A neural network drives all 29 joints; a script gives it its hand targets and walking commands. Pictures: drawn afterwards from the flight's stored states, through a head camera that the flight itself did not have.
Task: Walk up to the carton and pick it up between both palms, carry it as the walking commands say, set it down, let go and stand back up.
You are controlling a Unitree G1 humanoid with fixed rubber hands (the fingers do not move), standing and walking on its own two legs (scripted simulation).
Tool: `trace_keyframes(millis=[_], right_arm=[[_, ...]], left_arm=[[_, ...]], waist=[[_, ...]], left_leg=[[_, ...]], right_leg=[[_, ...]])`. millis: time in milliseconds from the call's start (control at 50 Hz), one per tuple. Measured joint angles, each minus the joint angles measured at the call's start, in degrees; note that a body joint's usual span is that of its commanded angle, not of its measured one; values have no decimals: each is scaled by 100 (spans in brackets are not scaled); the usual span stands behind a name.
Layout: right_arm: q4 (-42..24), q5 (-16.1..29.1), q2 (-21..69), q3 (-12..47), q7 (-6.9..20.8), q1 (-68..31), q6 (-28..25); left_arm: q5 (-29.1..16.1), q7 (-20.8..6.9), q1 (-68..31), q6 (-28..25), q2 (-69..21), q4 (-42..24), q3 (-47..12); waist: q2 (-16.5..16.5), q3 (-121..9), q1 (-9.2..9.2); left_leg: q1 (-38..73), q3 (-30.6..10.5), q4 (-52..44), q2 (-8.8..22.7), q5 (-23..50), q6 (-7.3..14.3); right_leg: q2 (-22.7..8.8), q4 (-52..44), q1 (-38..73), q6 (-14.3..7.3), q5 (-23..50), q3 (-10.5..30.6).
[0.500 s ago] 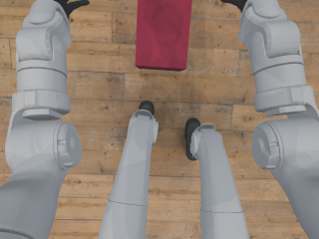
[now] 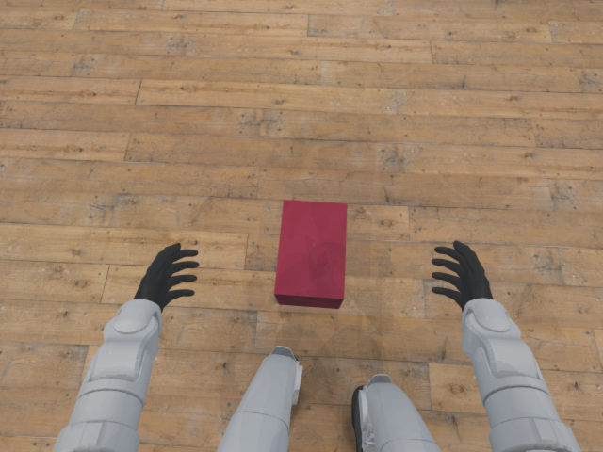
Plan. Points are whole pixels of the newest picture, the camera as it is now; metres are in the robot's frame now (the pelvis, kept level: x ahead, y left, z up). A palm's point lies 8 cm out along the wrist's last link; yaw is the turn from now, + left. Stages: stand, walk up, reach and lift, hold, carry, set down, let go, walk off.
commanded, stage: let go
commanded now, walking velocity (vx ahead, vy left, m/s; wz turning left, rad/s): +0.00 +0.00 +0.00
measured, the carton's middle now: (311, 255) +0.51 +0.07 -0.63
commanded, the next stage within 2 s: stand in 0.76 s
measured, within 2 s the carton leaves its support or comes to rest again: neither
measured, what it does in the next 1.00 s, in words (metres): rises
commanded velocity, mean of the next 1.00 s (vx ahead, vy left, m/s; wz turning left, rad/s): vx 0.00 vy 0.00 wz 0.00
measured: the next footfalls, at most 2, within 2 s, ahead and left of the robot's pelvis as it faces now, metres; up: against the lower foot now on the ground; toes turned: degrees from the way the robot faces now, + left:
none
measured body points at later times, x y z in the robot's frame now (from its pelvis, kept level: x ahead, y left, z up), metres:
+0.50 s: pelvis +0.07 -0.04 +0.05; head +0.10 -0.05 +0.50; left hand +0.24 +0.21 -0.02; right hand +0.25 -0.28 -0.03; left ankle +0.09 +0.11 -0.68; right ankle +0.03 -0.13 -0.68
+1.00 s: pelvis +0.07 -0.03 +0.05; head +0.04 -0.02 +0.50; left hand +0.22 +0.22 -0.04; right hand +0.20 -0.28 -0.05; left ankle +0.09 +0.11 -0.68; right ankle +0.03 -0.13 -0.68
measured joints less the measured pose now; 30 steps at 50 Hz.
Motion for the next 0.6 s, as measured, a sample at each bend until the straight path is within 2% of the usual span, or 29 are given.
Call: trace_keyframes(millis=[140, 320, 480, 600], right_arm=[[140, -72, -96, 42, 225, 989, -504], [-98, -73, -270, 299, 242, 2359, -882], [-237, -73, -500, 404, 305, 2910, -916], [-245, -72, -528, 486, 381, 2934, -911]], left_arm=[[10, -4, 1115, -470, -15, 12, -120], [10, -31, 2093, -879, -185, -47, -322], [30, -31, 2393, -911, -189, -56, -343], [65, -53, 2416, -706, -190, -53, -344]], waist=[[4, -123, -67], [4, -222, -221], [5, -275, -345], [-12, -274, -421]], left_leg=[[1131, 0, -838, 5, 123, -82], [2529, -1, -1836, 68, 259, -180], [3319, -1, -2292, 100, 307, -214], [3487, 0, -2314, 100, 297, -217]], right_leg=[[-55, -699, 1050, -138, 90, 27], [-67, -1581, 2370, -272, 212, 61], [-68, -1964, 3120, -355, 246, 72], [-71, -2006, 3299, -360, 245, 72]])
